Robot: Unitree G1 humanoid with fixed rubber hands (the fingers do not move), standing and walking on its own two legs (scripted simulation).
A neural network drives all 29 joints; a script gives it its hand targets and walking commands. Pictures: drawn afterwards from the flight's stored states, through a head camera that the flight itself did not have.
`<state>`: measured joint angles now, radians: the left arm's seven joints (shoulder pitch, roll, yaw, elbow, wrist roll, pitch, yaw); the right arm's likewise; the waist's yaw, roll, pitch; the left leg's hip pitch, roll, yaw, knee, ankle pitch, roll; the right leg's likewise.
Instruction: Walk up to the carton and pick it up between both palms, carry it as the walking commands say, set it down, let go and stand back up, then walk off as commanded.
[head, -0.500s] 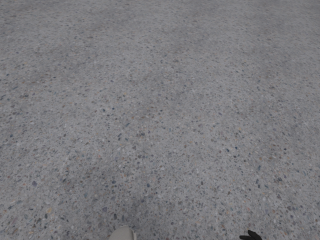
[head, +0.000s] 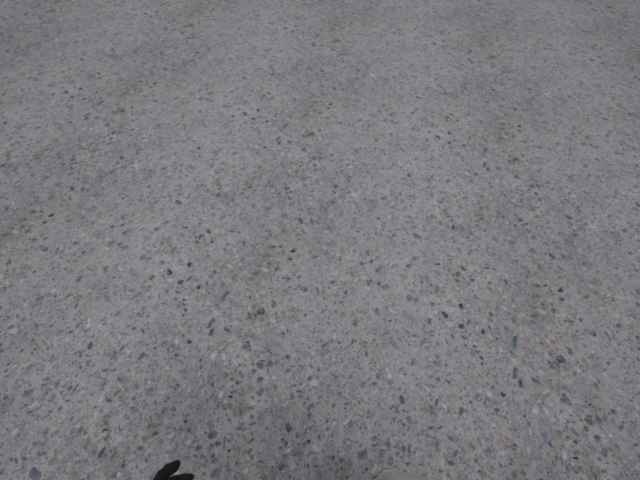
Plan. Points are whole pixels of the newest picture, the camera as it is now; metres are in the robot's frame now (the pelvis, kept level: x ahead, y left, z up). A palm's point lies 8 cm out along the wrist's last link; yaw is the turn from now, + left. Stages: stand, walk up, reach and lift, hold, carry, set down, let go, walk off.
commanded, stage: walk off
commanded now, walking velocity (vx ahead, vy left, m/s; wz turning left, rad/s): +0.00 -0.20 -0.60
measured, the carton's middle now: out of the picture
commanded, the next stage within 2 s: none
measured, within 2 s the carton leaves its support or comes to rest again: neither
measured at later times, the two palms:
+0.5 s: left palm (225, 397) +0.25 +0.14 -0.11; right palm out of the picture -0.05 -0.31 -0.14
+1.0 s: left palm (308, 415) +0.23 +0.03 -0.13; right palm out of the picture -0.09 -0.36 -0.10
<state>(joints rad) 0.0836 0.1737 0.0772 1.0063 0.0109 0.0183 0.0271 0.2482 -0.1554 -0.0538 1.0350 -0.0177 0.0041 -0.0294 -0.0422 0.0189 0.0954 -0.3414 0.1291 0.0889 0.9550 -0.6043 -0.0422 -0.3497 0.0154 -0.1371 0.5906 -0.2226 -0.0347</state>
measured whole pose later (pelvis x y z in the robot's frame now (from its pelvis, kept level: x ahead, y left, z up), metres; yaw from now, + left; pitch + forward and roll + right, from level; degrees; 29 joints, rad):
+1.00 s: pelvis +0.02 -0.13 +0.02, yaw -34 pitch +0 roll -3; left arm 0.14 0.22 0.10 0.92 0.01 0.11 -0.06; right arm 0.24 -0.18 -0.07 0.96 -0.03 0.02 -0.05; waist 0.00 -0.02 0.07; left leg -0.27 0.22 0.25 0.56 -0.25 -0.03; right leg -0.51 -0.08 -0.03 1.09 -0.35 0.08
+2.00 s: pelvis -0.14 -0.28 +0.00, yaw -68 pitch +0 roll -2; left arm 0.12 0.20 0.07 0.93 0.04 0.06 -0.01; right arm 0.18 -0.25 -0.08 0.98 0.00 0.06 -0.06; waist 0.00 0.04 0.10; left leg -0.49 0.15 0.11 1.00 -0.47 -0.04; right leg -0.36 0.04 -0.04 0.65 -0.30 -0.03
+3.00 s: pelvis -0.35 -0.29 +0.02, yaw -104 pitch -1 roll -2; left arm 0.16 0.24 0.11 0.94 0.01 0.10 -0.08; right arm 0.24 -0.18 -0.09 1.00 -0.04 0.02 -0.05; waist 0.00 -0.02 0.06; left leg -0.26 0.24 0.27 0.53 -0.22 -0.05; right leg -0.46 -0.09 -0.01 0.97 -0.39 0.08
